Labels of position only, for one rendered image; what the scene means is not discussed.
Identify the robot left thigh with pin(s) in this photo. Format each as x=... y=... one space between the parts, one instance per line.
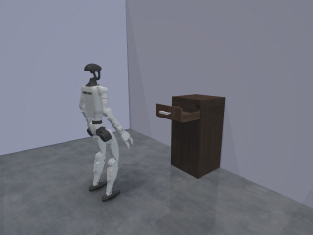
x=101 y=145

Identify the right robot forearm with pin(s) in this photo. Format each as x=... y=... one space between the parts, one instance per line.
x=115 y=124

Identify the left robot upper arm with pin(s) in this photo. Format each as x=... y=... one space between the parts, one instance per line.
x=82 y=100

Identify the robot right hand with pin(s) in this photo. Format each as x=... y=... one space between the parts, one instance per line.
x=124 y=137

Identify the robot head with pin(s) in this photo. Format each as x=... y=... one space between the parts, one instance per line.
x=93 y=68

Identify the cabinet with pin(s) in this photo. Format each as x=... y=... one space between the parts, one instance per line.
x=196 y=144

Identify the handle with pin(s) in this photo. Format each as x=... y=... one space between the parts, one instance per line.
x=164 y=112

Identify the right robot upper arm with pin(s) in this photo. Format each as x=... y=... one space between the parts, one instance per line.
x=104 y=100

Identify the left robot forearm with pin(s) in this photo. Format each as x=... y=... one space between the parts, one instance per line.
x=88 y=119

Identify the drawer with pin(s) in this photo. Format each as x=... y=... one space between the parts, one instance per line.
x=178 y=113

